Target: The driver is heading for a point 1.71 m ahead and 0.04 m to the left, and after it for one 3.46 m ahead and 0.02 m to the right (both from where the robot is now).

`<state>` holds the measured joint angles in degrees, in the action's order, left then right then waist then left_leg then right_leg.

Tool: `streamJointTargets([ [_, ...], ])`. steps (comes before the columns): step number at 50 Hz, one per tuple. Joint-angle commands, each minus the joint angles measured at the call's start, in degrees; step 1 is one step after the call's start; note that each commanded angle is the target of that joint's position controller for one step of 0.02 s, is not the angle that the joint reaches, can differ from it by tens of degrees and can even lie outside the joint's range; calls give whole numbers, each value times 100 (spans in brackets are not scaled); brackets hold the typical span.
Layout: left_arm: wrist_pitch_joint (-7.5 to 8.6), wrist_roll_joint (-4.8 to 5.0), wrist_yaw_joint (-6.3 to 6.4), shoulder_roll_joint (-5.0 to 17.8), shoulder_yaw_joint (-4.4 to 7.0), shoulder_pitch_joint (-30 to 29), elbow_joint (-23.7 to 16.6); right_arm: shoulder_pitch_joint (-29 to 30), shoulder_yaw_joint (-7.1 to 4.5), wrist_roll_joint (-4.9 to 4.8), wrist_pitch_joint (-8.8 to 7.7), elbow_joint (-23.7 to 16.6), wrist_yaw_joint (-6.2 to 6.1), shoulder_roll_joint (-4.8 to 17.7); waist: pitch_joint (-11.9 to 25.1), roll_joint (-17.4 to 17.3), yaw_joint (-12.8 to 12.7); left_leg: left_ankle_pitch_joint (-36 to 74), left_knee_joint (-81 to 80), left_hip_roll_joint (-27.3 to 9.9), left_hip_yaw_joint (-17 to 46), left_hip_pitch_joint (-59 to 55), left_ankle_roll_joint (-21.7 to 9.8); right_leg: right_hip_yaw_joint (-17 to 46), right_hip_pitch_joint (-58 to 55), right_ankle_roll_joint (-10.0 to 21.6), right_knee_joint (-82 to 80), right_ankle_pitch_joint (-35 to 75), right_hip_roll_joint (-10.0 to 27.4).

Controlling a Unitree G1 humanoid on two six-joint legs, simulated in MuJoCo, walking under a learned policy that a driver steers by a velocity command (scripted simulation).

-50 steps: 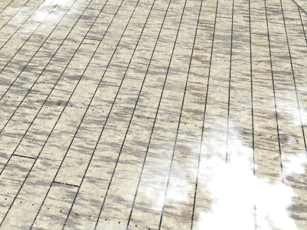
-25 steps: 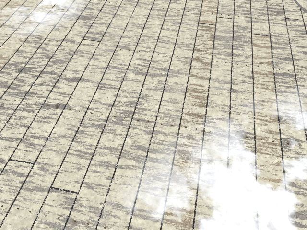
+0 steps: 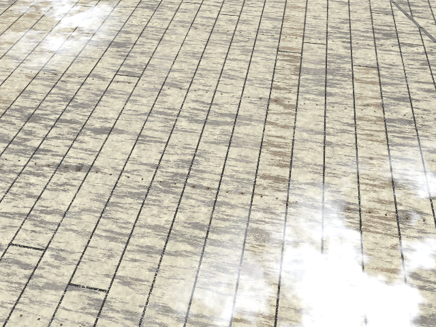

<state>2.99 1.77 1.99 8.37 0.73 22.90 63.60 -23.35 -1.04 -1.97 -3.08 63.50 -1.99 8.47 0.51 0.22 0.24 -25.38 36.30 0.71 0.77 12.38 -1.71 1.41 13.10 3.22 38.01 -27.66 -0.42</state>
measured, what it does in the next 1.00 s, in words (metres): walks ahead: left foot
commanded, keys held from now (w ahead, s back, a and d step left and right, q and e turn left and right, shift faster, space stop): w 1.00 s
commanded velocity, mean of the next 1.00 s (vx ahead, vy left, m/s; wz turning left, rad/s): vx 0.45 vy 0.00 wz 0.00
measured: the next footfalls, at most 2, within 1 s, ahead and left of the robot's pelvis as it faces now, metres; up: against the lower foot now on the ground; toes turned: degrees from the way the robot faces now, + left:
left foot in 0.52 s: +0.41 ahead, +0.10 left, +0.00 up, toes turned +2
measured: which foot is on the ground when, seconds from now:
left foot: down 0.00-0.12, up 0.14-0.50, down 0.52-1.00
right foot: down 0.00-0.54, up 0.56-1.00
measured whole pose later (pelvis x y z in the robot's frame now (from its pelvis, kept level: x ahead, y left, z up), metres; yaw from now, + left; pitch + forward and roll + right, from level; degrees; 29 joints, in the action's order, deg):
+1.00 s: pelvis +0.47 -0.01 +0.02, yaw +0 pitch +2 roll +2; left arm 5.2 1.1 -0.7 12.9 2.3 3.7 48.8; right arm -23.1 -1.8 -0.8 -5.2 57.9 0.1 13.4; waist 0.1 1.9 4.7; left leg -14.8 11.5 3.8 -2.5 -1.3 -2.0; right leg 0.9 36.6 1.1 34.1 3.0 6.1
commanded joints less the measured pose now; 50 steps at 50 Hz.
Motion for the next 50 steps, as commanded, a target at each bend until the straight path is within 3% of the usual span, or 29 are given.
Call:
streamJointTargets([
  [1,318,13,-106,121,-4,-269,-442,-708,-201,-30,-213,-78,73,937,-1174,-953,185,-1854,-2043,-1380,2369,-6,-1180,-291,1596,264,298,33,-128],
  [3,414,34,-160,98,-9,-140,-496,-532,-217,-15,-239,-198,110,1029,-1150,-1011,-24,-1184,-2089,-1728,2864,193,-1349,-285,1325,418,326,207,-87],
  [5,450,35,-198,233,71,1014,-117,394,-170,-47,-227,-551,138,892,-972,-637,-699,128,-1172,-1158,1655,1200,-851,-44,-415,545,-842,497,-31],
  [6,467,45,-196,845,281,2137,224,1048,-83,-50,-302,-869,162,593,-781,688,-1170,1267,832,-145,195,2475,-303,1386,-1881,902,-1756,790,645],
  [7,475,-34,-255,1574,464,2548,241,959,-31,-54,-441,-1049,153,408,-482,2217,-1146,218,2775,373,-258,3665,-79,3711,-2796,1500,-2579,1635,2011],
  [8,504,-167,-257,970,269,1990,58,1047,-66,-45,-520,-1078,189,654,-647,1177,-807,-264,3768,36,386,4121,-244,3861,-2617,1486,-2528,2017,2186],
  [9,492,-189,-254,730,189,1548,-88,997,-74,-104,-546,-1099,237,663,-806,658,-557,53,4321,-119,486,4393,-356,3160,-2539,1358,-2423,2584,2095],
  [10,434,-178,-277,608,114,1255,-175,959,-109,-64,-547,-1099,255,702,-760,154,-378,515,4423,-296,330,4565,-423,2363,-2568,1157,-2513,3109,1791],
  [11,376,-147,-283,647,85,1212,-159,979,-144,-36,-542,-1134,265,692,-788,238,-306,784,4159,-467,274,4515,-440,1877,-2464,1015,-2503,3731,1752],
  [13,228,-164,-246,302,-43,1255,-111,1123,-177,-8,-449,-1231,336,603,-766,300,-219,1089,3674,-629,-2,4162,-340,1028,-2148,667,-2689,3816,1291],
  [17,214,-199,-69,697,-45,912,-370,2327,12,75,-345,-1765,387,218,-1053,269,-274,2372,1197,-417,-497,2803,-57,275,-580,579,-3273,3626,832],
  [19,273,-143,-27,1065,52,1064,-381,2736,9,40,-319,-1975,388,364,-1020,507,-313,2584,451,-268,-556,2265,-66,342,-592,652,-3534,3621,1028],
  [22,295,-70,-32,1130,126,1089,-364,2975,-69,-4,-345,-2167,424,737,-962,571,-162,2568,-283,-135,-490,2137,-342,252,-1455,562,-3149,4722,1260],
  [24,229,-161,-47,1228,183,985,-396,2460,-207,3,-364,-2082,421,1029,-364,802,213,2340,-349,132,-570,1388,-537,174,-1987,417,-2230,6622,1348],
  [25,156,-225,-63,1233,196,852,-431,1593,-327,-16,-353,-1823,396,1238,164,894,643,2224,-359,316,-644,454,-673,38,-1982,332,-1219,7377,1234],
  [26,137,-260,-98,1222,177,647,-536,560,-439,-24,-312,-1503,349,1457,690,841,1112,2357,-422,97,-387,-1040,-850,-28,-1177,180,72,7058,1039],
  [27,180,-378,-147,889,58,689,-710,-434,-539,79,-243,-1281,268,1978,1578,-303,1217,1927,-419,-1280,1360,-2785,-1211,-202,283,53,2200,4164,429],
  [28,345,-132,-249,46,-128,1492,-597,-459,-487,248,-268,-1236,334,1893,2515,-1914,644,825,-1716,-2522,4485,-3937,-2221,454,1988,-147,4218,-208,-559],
  [29,508,15,-286,696,14,1013,-679,139,-363,201,-302,-1242,369,1407,1636,-1195,627,362,-2176,-2200,4385,-3082,-1873,913,2542,58,4746,-63,-153],
  [30,542,142,-284,992,94,267,-931,713,-282,151,-331,-1334,375,1096,719,-729,467,644,-2228,-2003,3186,-2025,-1573,642,2712,145,4620,425,154],
  [31,523,95,-225,988,110,-58,-1025,1197,-225,162,-391,-1394,434,997,297,46,198,1412,-2421,-1807,2420,-994,-1399,497,2395,143,4263,926,485],
  [32,444,5,-158,1022,196,-108,-1030,1417,-175,209,-439,-1402,471,858,183,152,-10,1785,-2563,-1543,1868,-375,-1269,447,2054,150,3907,1204,689],
  [34,279,-25,-130,707,187,243,-998,1335,-151,242,-449,-1221,500,826,76,-304,-296,2070,-2819,-1305,1297,194,-1287,425,1629,107,3498,1310,852],
  [36,183,-45,-85,799,245,21,-1092,1157,-148,233,-463,-1087,450,890,-171,-269,-327,1978,-3053,-1162,959,488,-1305,315,1843,19,3154,1487,930],
  [37,165,-81,-73,797,241,-231,-1204,1047,-179,234,-471,-1040,408,1074,-305,-315,-293,2038,-3148,-1243,939,541,-1395,291,2073,-80,2875,1655,1000],
  [38,176,-134,-63,859,258,-538,-1321,914,-194,215,-461,-1004,359,1135,-401,-194,-221,2123,-3174,-1251,888,405,-1408,281,2382,-174,2525,1904,1053],
  [41,224,-149,-76,878,286,-1290,-1549,498,-212,199,-384,-921,242,1231,-391,-166,23,2242,-3149,-1196,762,-129,-1234,197,2885,-253,1410,2827,1015],
  [45,274,-102,-165,750,234,-2076,-1751,46,-222,126,-321,-815,193,1332,-424,-262,321,2312,-3071,-1109,462,-568,-1023,-59,2644,-273,80,3421,732],
  [50,351,-37,-356,799,193,-2719,-2052,-301,-259,96,-195,-645,172,1385,-596,-357,470,2414,-2621,-1457,519,-1424,-964,-108,2679,-130,-675,2828,567],
])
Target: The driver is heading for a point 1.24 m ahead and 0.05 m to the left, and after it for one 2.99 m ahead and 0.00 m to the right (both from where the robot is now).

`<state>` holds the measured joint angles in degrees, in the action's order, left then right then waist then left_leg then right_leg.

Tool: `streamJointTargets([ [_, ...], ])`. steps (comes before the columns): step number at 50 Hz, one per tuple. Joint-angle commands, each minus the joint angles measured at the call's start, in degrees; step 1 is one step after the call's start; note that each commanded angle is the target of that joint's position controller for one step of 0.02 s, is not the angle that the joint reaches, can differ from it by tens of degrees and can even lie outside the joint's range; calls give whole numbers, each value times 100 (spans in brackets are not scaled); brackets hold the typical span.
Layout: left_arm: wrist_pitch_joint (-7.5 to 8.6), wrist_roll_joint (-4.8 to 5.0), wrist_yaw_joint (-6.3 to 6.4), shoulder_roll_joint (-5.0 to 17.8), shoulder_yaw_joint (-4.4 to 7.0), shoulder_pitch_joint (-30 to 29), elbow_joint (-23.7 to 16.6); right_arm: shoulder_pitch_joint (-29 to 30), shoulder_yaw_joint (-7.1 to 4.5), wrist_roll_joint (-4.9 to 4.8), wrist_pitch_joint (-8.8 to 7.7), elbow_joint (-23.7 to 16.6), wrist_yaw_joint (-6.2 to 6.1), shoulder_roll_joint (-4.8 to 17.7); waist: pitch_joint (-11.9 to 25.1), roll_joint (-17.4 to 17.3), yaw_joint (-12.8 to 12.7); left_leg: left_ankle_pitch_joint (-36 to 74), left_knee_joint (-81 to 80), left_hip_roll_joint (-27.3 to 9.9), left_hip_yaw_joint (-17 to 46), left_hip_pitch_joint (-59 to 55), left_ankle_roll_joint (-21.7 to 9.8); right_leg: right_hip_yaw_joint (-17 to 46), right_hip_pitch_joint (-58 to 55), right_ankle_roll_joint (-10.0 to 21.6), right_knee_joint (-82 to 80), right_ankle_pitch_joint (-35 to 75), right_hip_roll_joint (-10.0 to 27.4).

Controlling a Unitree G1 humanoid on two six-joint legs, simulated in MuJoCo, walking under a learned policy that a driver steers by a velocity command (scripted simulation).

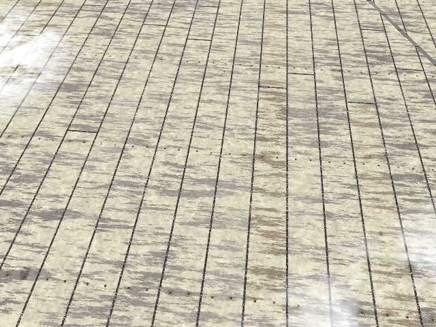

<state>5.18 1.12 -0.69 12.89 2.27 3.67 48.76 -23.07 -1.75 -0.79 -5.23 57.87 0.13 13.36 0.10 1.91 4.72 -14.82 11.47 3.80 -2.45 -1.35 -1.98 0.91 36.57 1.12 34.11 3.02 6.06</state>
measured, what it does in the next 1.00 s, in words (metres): walks ahead: right foot, then left foot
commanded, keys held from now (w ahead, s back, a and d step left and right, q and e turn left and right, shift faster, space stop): w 1.00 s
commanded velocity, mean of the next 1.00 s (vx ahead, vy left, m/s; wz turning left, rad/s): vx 0.50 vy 0.00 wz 0.00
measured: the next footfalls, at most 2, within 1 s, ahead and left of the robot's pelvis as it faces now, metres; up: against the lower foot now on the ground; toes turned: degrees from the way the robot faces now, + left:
right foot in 0.10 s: +0.24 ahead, -0.14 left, +0.00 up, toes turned -2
left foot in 0.68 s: +0.55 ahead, +0.10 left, +0.00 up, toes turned +3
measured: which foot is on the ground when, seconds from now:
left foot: down 0.00-0.12, up 0.14-0.66, down 0.68-1.00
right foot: up 0.00-0.08, down 0.10-0.66, up 0.68-1.00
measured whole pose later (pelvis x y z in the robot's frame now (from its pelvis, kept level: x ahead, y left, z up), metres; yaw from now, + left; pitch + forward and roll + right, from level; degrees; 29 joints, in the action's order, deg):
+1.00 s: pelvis +0.54 +0.02 +0.01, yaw +1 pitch +1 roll +1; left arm 4.3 0.5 0.5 14.9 4.1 6.6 50.7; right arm -20.5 -3.0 0.0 -5.4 56.5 0.5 12.7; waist 0.5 2.3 3.2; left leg -9.3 12.6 3.9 -3.5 5.0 -3.7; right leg 2.5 39.8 0.9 48.1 -2.2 8.1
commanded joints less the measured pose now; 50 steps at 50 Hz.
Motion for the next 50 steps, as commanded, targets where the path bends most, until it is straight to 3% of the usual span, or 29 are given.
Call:
streamJointTargets([
  [1,158,31,-121,397,50,-768,-601,-300,-209,-29,44,-77,-50,937,-529,-574,-45,1532,2,-1844,873,-169,-896,-73,202,159,-395,-461,-123],
  [3,200,25,-144,609,141,-247,-516,-89,-242,-32,90,-122,-59,1037,-226,-714,-405,2743,582,-1834,800,-215,-765,-252,-691,347,-594,-784,-362],
  [4,207,15,-121,824,270,555,-273,42,-217,-8,119,-162,-56,981,242,-665,-823,3660,1503,-1563,566,-55,-632,-406,-1754,499,-704,-754,-565],
  [5,208,-28,-71,1229,420,1729,27,123,-127,62,115,-293,-52,785,1071,-383,-1275,3268,3032,-1233,273,859,-421,148,-3503,815,-518,-607,-55],
  [6,164,-141,-57,1874,581,2508,189,-516,81,72,-5,-384,9,104,1970,1041,-1151,827,5412,-261,-47,3326,33,2712,-5900,1728,-829,-1310,1444],
  [7,160,-127,-79,1423,444,2546,212,-525,60,-26,-171,-282,39,270,2340,1234,-1164,-1663,6336,-95,880,4153,-36,4187,-6129,1908,-1636,-1705,1761],
  [8,171,-81,-77,1053,320,2002,126,27,-89,-179,-252,-440,57,834,1417,865,-1059,-1366,6679,-471,946,4647,-172,3333,-5388,1540,-1679,-1714,1546],
  [9,157,-64,-76,838,241,1424,-10,417,-105,-185,-267,-550,35,882,891,431,-883,-793,6483,-800,769,4538,-214,2474,-4486,1335,-1795,-1271,1324],
  [10,146,-79,-109,639,171,1035,-66,629,-137,-98,-227,-570,-9,819,482,64,-709,-393,6102,-994,659,4288,-194,1872,-3671,1206,-2023,-854,1044],
  [11,166,-124,-136,555,140,889,-61,543,-167,-39,-144,-571,-34,714,318,207,-505,-103,5760,-1173,685,3915,-178,1482,-3150,1115,-2221,-629,863],
  [13,192,-140,-159,538,142,964,68,308,-156,-25,12,-487,-47,454,196,256,-339,121,5496,-1215,603,3535,-111,1058,-2666,1175,-2504,-309,662],
  [16,203,-147,-69,771,202,1264,239,753,-199,19,87,-665,-76,480,-55,119,-352,708,4838,-1276,581,4035,33,754,-2692,1260,-2698,121,657],
  [22,112,-79,76,859,198,1785,446,1998,-178,22,22,-1030,0,335,-315,142,-693,2101,2880,-1071,381,4202,84,327,-3080,1020,-2838,-81,511],
  [28,-13,-20,129,920,246,2238,738,2833,-130,-45,-59,-1372,177,349,-596,161,-891,1706,1997,-904,317,4341,-77,329,-4045,964,-2485,-2,861],
  [31,-79,-4,158,1040,301,2060,740,2524,-197,-50,-116,-1365,238,536,-352,296,-610,1119,1776,-676,139,3547,-286,297,-4243,824,-1947,1138,944],
  [32,-106,-8,158,1074,309,1926,713,2044,-281,-39,-125,-1238,223,682,-40,355,-324,1056,1706,-464,-48,2774,-392,170,-4174,736,-1392,2120,821],
  [33,-132,-34,153,962,263,1843,676,1079,-427,-30,-121,-928,187,939,524,264,113,1171,1686,-336,-129,1452,-556,-55,-3797,581,-292,2568,505],
  [34,-126,-126,150,788,170,1869,528,-19,-556,42,-110,-702,126,1392,1389,-376,448,1272,1807,-1380,1078,-406,-939,-322,-2508,361,1561,1029,125],
  [35,17,-103,71,-72,-70,2619,520,-372,-617,79,-90,-569,156,1765,2147,-1935,28,300,1088,-2663,3898,-2280,-1907,-116,-206,12,3548,-3063,-985],
  [36,167,57,44,505,48,2309,592,-288,-466,24,-94,-591,158,1201,2070,-1470,206,-282,649,-2589,4373,-2186,-1783,666,477,114,4326,-3564,-767],
  [37,250,172,33,860,139,1720,396,251,-386,0,-110,-694,135,933,1207,-1166,139,-13,582,-2399,3460,-1432,-1476,561,850,219,4412,-3124,-457],
  [38,265,148,74,879,148,1373,309,749,-325,26,-114,-811,132,783,792,-599,-49,557,449,-2198,2751,-545,-1303,402,618,235,4137,-2545,-134],
  [39,219,31,120,835,198,1171,282,1056,-264,81,-117,-846,161,594,404,-315,-227,1037,242,-1948,2231,249,-1164,323,336,234,3766,-2199,43],
  [40,149,-9,125,736,218,1331,293,1102,-227,148,-143,-813,182,509,350,-564,-424,1572,136,-1843,1903,702,-1136,379,-81,238,3554,-2020,185],
  [41,69,-8,128,560,204,1530,329,1089,-234,139,-147,-758,192,516,349,-641,-551,1483,-38,-1802,1778,877,-1196,373,-259,205,3368,-1946,231],
  [43,-57,-4,157,487,227,1454,331,949,-238,121,-163,-655,157,530,160,-474,-603,1436,-302,-1606,1380,1139,-1160,282,-219,177,3058,-1709,270],
  [44,-84,-20,159,424,208,1304,247,893,-292,116,-169,-623,117,794,32,-619,-619,1614,-405,-1760,1365,1228,-1288,272,-35,88,2779,-1540,311],
  [46,-85,-82,159,519,235,801,87,677,-303,93,-144,-544,44,807,-143,-412,-485,1684,-512,-1721,1188,1068,-1254,267,359,-43,2114,-968,342],
  [50,-38,-66,95,375,200,53,-108,346,-287,46,-86,-428,-29,838,-250,-477,-270,1687,-546,-1476,737,864,-973,76,317,-52,793,127,156],
])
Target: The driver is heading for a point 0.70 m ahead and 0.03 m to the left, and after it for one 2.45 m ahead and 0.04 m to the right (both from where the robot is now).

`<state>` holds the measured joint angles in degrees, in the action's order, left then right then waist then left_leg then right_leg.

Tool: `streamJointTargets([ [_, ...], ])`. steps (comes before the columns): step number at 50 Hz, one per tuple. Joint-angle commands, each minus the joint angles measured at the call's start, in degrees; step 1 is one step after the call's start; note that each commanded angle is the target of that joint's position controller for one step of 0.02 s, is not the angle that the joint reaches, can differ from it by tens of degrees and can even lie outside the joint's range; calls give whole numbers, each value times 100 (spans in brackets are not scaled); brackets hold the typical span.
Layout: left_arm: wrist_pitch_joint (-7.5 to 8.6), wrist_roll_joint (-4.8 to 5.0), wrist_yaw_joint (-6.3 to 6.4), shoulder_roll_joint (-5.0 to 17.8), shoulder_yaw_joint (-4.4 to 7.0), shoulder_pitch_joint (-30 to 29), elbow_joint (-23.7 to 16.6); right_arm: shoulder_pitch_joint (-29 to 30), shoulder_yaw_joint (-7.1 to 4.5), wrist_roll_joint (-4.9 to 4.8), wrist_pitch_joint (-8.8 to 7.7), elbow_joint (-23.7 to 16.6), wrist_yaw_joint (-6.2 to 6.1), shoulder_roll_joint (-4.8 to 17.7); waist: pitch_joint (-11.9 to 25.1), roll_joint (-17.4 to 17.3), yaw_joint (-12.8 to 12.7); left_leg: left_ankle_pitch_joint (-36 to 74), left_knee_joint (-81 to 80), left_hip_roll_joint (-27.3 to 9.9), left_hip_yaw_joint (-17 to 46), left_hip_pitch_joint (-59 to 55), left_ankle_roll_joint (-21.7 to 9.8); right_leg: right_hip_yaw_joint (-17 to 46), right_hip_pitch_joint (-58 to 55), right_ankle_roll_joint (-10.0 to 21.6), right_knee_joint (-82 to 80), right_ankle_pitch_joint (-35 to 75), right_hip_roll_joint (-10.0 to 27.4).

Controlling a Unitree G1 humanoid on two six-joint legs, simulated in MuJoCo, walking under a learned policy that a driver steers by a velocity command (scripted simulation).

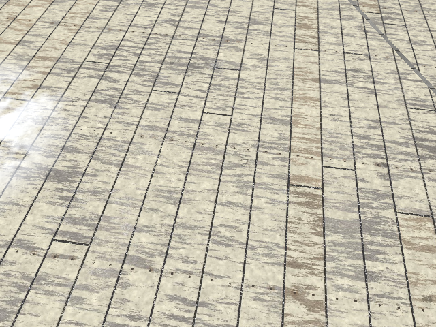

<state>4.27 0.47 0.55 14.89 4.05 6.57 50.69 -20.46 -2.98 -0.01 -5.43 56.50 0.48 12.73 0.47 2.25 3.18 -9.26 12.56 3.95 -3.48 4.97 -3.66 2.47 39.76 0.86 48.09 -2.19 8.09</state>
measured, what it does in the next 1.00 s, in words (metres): walks ahead: right foot, then left foot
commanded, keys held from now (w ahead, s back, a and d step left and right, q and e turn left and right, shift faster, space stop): w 1.00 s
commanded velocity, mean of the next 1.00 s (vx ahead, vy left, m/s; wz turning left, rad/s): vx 0.50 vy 0.00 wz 0.00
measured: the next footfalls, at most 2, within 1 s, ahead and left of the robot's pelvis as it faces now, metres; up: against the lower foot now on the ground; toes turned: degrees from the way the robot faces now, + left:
right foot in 0.24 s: +0.31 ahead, -0.16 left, +0.00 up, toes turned -3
left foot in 0.80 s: +0.62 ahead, +0.08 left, +0.00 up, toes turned +3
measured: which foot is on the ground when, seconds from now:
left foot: down 0.00-0.26, up 0.28-0.78, down 0.80-1.00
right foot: up 0.00-0.22, down 0.24-0.80, up 0.82-1.00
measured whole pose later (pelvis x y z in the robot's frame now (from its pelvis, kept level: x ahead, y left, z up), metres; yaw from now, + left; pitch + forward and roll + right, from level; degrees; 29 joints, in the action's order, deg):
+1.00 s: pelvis +0.55 +0.00 -0.01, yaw +0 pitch +1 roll +0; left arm 4.9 1.4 0.6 15.3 4.1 12.6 54.6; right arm -13.6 -3.6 0.3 -5.6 54.7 1.8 13.4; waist -1.3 2.1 1.0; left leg -8.2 21.6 2.8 -4.1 14.4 -4.1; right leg 1.2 29.9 2.9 64.8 -17.5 5.4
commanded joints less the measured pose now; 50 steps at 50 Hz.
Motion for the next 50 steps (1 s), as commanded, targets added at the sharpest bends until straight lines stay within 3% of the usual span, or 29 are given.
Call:
streamJointTargets([
  [1,60,12,-48,152,6,-421,-348,-14,-164,-44,-58,-248,-71,918,-318,-517,-54,1078,-659,-1473,774,162,-781,-141,-68,-22,-864,784,-114],
  [5,95,67,-157,158,-42,-1060,-565,-385,-179,-82,15,-43,-79,949,-526,-556,159,1007,-465,-1668,741,-446,-759,-230,15,28,-1509,653,-257],
  [8,155,87,-260,247,-42,-1222,-712,-425,-227,-106,94,50,-111,1025,-561,-640,91,1388,-119,-1918,812,-921,-679,-234,-60,206,-1809,121,-332],
  [10,187,83,-281,444,38,-769,-631,-228,-265,-118,136,25,-126,1124,-282,-774,-222,2535,386,-1925,749,-988,-555,-405,-881,374,-1953,-219,-551],
  [11,192,61,-263,617,145,-100,-429,-77,-254,-123,164,-8,-127,1099,112,-752,-597,3430,1139,-1713,545,-863,-434,-587,-1836,506,-2080,-171,-760],
  [12,189,32,-218,932,292,943,-115,-31,-187,-85,173,-77,-125,936,785,-586,-1004,3327,2390,-1388,308,-172,-246,-393,-3403,726,-1937,-2,-599],
  [13,172,-97,-173,1519,434,1855,44,-509,-26,-12,106,-212,-90,437,1761,526,-1006,1218,4677,-688,9,1948,130,1765,-5780,1483,-1959,-274,906],
  [14,148,-28,-199,1362,364,2006,122,-670,73,-75,-43,-148,-45,197,2298,1373,-939,-2293,5957,-44,620,3237,233,3893,-6468,1995,-2952,-1054,1591],
  [15,159,16,-201,937,226,1619,55,-204,-88,-222,-149,-222,-17,810,1600,888,-952,-2185,6520,-445,1031,3831,97,3376,-5938,1668,-3064,-1463,1354],
  [16,159,13,-187,710,155,1120,-70,259,-111,-281,-196,-362,-16,928,959,557,-837,-1677,6437,-750,868,3943,3,2536,-5103,1428,-3157,-1245,1150],
  [17,163,-19,-205,552,92,696,-133,489,-132,-224,-179,-387,-56,882,506,118,-648,-1196,6056,-998,736,3701,9,1908,-4206,1303,-3372,-803,903],
  [19,209,-113,-260,303,9,481,-115,388,-184,-104,-36,-340,-100,724,166,186,-338,-749,5525,-1250,771,2987,1,1196,-3183,1130,-3665,51,551],
  [20,214,-99,-254,408,37,492,-60,188,-165,-112,36,-312,-105,517,212,305,-195,-657,5338,-1271,741,2874,49,1097,-3059,1227,-3824,-60,572],
  [23,247,-85,-164,619,84,740,68,600,-188,-77,147,-439,-140,534,-104,117,-221,-86,4680,-1350,712,3270,200,790,-2902,1335,-4147,139,541],
  [25,215,-70,-95,665,93,948,152,1023,-210,-29,133,-568,-132,554,-194,34,-313,528,4020,-1324,688,3579,281,618,-3106,1253,-4212,180,485],
  [29,174,-15,-31,698,83,1285,286,1759,-156,-52,85,-767,-52,411,-327,97,-531,1472,2765,-1115,492,3436,303,190,-3282,1052,-4246,231,302],
  [35,52,49,5,773,132,1775,591,2598,-80,-124,17,-1100,116,432,-602,127,-755,1120,1862,-936,413,3520,173,150,-4200,996,-3890,321,641],
  [38,-18,71,31,895,189,1623,610,2276,-144,-136,-42,-1094,175,644,-378,300,-466,522,1636,-721,254,2775,-52,149,-4446,849,-3351,1443,762],
  [39,-45,81,34,908,190,1467,578,1761,-231,-119,-53,-951,164,798,-59,325,-152,485,1525,-514,62,1984,-165,-13,-4386,745,-2762,2425,613],
  [40,-67,61,32,769,137,1410,542,779,-380,-99,-50,-633,128,1074,535,209,264,606,1545,-434,24,603,-337,-245,-3966,580,-1641,2789,295],
  [41,-64,-55,35,572,38,1475,388,-305,-506,-23,-39,-417,68,1543,1434,-565,558,677,1657,-1576,1371,-1230,-730,-540,-2672,347,284,1081,-108],
  [42,70,-28,-33,-197,-170,2151,406,-539,-530,-34,-20,-290,117,1786,2068,-2059,147,-539,855,-2676,4066,-2864,-1575,-251,-485,47,2060,-2842,-1175],
  [43,202,108,-57,417,-38,1742,437,-398,-369,-73,-37,-348,122,1231,1816,-1434,329,-1148,512,-2526,4260,-2645,-1347,484,143,170,2747,-3094,-891],
  [44,280,219,-73,687,34,1214,257,104,-295,-79,-60,-450,103,999,1072,-1164,253,-905,429,-2366,3437,-1937,-1098,369,474,281,2808,-2585,-609],
  [45,278,175,-25,691,49,850,201,597,-224,-38,-62,-555,116,838,574,-524,77,-262,260,-2102,2730,-1021,-888,189,215,317,2539,-2034,-295],
  [47,182,81,11,534,95,992,220,946,-166,63,-100,-580,132,655,314,-648,-294,495,-34,-1909,2115,-15,-939,223,-380,263,2046,-1495,27],
  [48,110,80,9,428,97,1070,243,918,-152,58,-105,-529,139,588,265,-681,-366,431,-215,-1809,1912,223,-946,211,-558,244,1854,-1404,65],
  [49,44,87,27,336,97,1086,265,858,-155,54,-109,-490,121,621,184,-578,-413,358,-369,-1727,1731,375,-947,170,-593,233,1702,-1337,98],
  [50,7,80,35,290,88,973,212,793,-189,36,-121,-451,89,794,34,-667,-427,555,-477,-1802,1650,498,-1036,138,-455,159,1461,-1214,126],
])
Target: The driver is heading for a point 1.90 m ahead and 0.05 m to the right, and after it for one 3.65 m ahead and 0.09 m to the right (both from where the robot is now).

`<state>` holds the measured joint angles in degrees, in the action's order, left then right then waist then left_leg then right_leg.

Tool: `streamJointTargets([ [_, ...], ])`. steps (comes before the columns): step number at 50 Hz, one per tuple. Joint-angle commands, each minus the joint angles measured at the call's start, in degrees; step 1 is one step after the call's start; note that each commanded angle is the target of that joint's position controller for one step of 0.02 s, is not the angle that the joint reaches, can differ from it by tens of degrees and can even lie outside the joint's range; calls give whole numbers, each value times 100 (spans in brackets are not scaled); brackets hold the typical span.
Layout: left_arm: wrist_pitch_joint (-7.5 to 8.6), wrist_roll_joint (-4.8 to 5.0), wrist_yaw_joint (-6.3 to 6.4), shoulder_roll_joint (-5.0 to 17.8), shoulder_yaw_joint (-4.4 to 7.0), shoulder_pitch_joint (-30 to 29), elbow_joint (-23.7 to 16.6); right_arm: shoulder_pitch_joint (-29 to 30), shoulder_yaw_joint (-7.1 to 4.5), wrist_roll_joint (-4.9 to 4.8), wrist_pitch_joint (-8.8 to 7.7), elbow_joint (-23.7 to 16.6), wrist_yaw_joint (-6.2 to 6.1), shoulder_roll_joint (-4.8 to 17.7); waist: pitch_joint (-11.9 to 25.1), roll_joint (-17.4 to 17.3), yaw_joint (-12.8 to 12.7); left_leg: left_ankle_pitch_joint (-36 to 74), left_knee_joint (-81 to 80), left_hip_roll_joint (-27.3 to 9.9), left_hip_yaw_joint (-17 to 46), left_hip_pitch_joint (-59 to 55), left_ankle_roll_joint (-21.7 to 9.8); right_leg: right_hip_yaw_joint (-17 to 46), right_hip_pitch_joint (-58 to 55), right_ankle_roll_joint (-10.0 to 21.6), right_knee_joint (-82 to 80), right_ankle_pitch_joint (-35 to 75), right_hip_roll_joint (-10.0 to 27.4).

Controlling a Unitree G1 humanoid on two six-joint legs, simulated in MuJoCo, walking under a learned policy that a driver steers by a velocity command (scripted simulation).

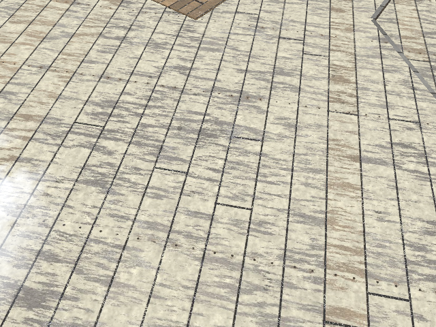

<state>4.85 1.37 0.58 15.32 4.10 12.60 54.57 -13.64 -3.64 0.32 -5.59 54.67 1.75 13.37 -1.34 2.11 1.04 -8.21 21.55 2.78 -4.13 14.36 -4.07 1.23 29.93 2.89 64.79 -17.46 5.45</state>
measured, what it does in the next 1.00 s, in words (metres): walks ahead: right foot, then left foot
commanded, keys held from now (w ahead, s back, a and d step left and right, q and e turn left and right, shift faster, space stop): w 1.00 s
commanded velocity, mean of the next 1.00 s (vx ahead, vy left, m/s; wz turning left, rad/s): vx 0.50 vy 0.00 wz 0.00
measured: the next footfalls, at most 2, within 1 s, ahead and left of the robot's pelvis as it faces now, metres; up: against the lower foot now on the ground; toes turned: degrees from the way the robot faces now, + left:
right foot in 0.38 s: +0.39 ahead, -0.16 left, +0.00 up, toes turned -3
left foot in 0.94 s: +0.70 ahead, +0.08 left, +0.00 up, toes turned +3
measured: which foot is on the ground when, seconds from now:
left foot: down 0.00-0.40, up 0.42-0.92, down 0.94-1.00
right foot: up 0.00-0.36, down 0.38-0.94, up 0.96-1.00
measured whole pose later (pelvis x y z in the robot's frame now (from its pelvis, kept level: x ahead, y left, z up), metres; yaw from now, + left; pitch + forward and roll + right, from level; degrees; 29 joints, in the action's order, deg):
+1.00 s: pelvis +0.56 -0.01 -0.02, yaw +0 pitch +2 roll -1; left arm 4.2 1.2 0.2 14.8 3.3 19.8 58.9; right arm -3.1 -3.8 -0.7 -5.7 50.7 1.8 13.9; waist -1.9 0.9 -1.9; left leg -7.9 32.4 0.1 -3.2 26.8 -3.1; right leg 1.5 10.2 1.1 55.1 -28.0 0.1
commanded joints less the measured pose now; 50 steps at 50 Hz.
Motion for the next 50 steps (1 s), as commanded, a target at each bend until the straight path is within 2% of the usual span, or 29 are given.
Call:
streamJointTargets([
  [1,-67,-53,37,289,93,178,-243,5,-132,-13,-111,-232,-75,776,101,-537,-183,738,-1429,-1667,1563,-490,-1014,248,732,-121,-481,524,412],
  [3,-70,-93,41,322,119,-255,-375,-213,-144,-9,-81,-144,-146,833,0,-446,-85,794,-1525,-1594,1372,-629,-944,213,1062,-223,-1098,1133,395],
  [7,-27,-84,-45,149,59,-937,-565,-506,-123,-53,-31,-39,-206,862,-119,-549,99,991,-1554,-1357,843,-736,-720,9,923,-246,-2384,2237,197],
  [10,-10,-45,-114,130,8,-1477,-718,-835,-119,-93,0,112,-217,862,-283,-536,288,896,-1522,-1402,737,-1072,-686,-112,887,-219,-2981,2398,56],
  [13,38,-15,-219,155,-31,-1886,-907,-1077,-149,-111,89,264,-231,912,-427,-550,384,1088,-1258,-1652,761,-1666,-678,-123,1053,-122,-3358,2065,-21],
  [16,91,2,-299,337,11,-1715,-956,-976,-207,-136,164,299,-265,1027,-281,-694,144,2031,-790,-1842,782,-2032,-546,-200,570,94,-3592,1467,-176],
  [17,103,-11,-296,478,78,-1350,-872,-847,-225,-142,185,268,-270,1083,-34,-783,-84,2981,-386,-1787,703,-2037,-473,-355,-43,193,-3634,1318,-363],
  [18,103,-34,-273,673,196,-562,-632,-707,-205,-149,213,238,-269,1038,419,-762,-502,3746,490,-1557,506,-1832,-345,-510,-1147,343,-3741,1419,-552],
  [19,98,-82,-225,1013,334,531,-330,-662,-127,-100,219,139,-270,869,1176,-517,-911,3153,1889,-1244,283,-919,-152,-53,-2876,614,-3509,1587,-137],
  [20,65,-161,-193,1591,477,1323,-162,-1322,69,-51,119,59,-207,240,2107,792,-771,633,4266,-316,65,1502,292,2499,-5276,1535,-3749,780,1392],
  [21,51,-109,-206,1217,334,1360,-139,-1235,84,-109,-37,126,-170,289,2466,1160,-788,-2453,5226,27,909,2367,269,4062,-5529,1725,-4656,287,1769],
  [22,65,-67,-196,877,220,868,-210,-688,-62,-272,-133,-21,-140,813,1636,836,-749,-2254,5650,-361,1078,2912,136,3295,-4875,1382,-4730,20,1542],
  [23,72,-75,-186,681,153,348,-347,-290,-71,-311,-167,-131,-156,873,1038,455,-602,-1712,5469,-685,890,2922,66,2507,-3977,1178,-4857,304,1336],
  [24,76,-126,-212,477,80,-36,-393,-64,-107,-229,-138,-147,-204,834,561,41,-423,-1268,5092,-902,766,2690,53,1905,-3079,1037,-5099,689,1084],
  [25,110,-188,-224,410,53,-209,-401,-191,-139,-186,-65,-132,-235,739,414,262,-194,-978,4760,-1084,817,2281,64,1578,-2479,999,-5273,985,966],
  [27,137,-182,-243,364,40,-204,-329,-409,-123,-155,81,-65,-246,487,321,267,-13,-803,4392,-1187,802,1877,125,1209,-1958,1036,-5581,1122,815],
  [29,158,-184,-178,598,84,-55,-249,-188,-129,-135,155,-154,-273,447,111,244,21,-431,3952,-1231,753,2112,227,973,-1788,1129,-5806,1323,822],
  [30,163,-163,-141,588,82,86,-205,42,-146,-87,157,-227,-276,515,9,115,-43,-167,3624,-1241,743,2334,289,801,-1902,1105,-5817,1683,764],
  [32,133,-160,-76,652,93,270,-128,437,-156,-63,139,-351,-260,503,-30,89,-123,526,2937,-1210,711,2540,362,626,-2060,1012,-5880,1686,690],
  [36,100,-95,-23,694,84,629,0,1195,-85,-95,99,-557,-168,351,-176,112,-352,1432,1677,-965,482,2331,367,214,-2234,829,-5916,1713,532],
  [40,16,-52,-7,736,108,1038,221,1811,-25,-145,62,-786,-52,364,-383,101,-544,1270,1056,-834,439,2470,295,192,-2930,815,-5691,1755,773],
  [42,-42,-33,14,791,143,1083,285,1923,-22,-157,25,-891,16,433,-407,143,-497,911,865,-796,462,2463,174,248,-3293,759,-5455,2021,960],
  [44,-94,-24,32,873,181,967,282,1646,-77,-165,-8,-867,50,604,-224,257,-273,482,736,-636,344,1923,22,238,-3484,648,-5066,2896,1029],
  [45,-121,-15,35,910,190,823,251,1198,-153,-150,-21,-755,43,746,62,322,7,395,651,-441,165,1204,-85,120,-3450,556,-4547,3868,928],
  [46,-149,-24,34,787,143,748,217,271,-295,-129,-19,-455,12,995,614,223,427,493,613,-286,48,-67,-245,-114,-3147,404,-3496,4415,618],
  [47,-154,-116,37,600,49,796,82,-813,-423,-53,-14,-217,-42,1420,1471,-350,756,592,796,-1228,1129,-1891,-607,-378,-1955,190,-1727,3068,265],
  [48,-17,-135,-36,-197,-180,1487,44,-1217,-501,-60,14,-65,-24,1839,2204,-1901,388,-483,111,-2515,3920,-3800,-1579,-283,371,-190,311,-733,-866],
  [49,132,-1,-72,333,-70,1142,98,-1162,-333,-109,15,-100,-24,1275,2205,-1495,568,-1220,-391,-2472,4493,-3762,-1480,523,1066,-99,1079,-1565,-696],
  [50,225,138,-92,670,18,582,-83,-626,-251,-118,-8,-208,-49,1016,1360,-1243,516,-1094,-459,-2291,3649,-3067,-1194,469,1507,18,1235,-1165,-387],
])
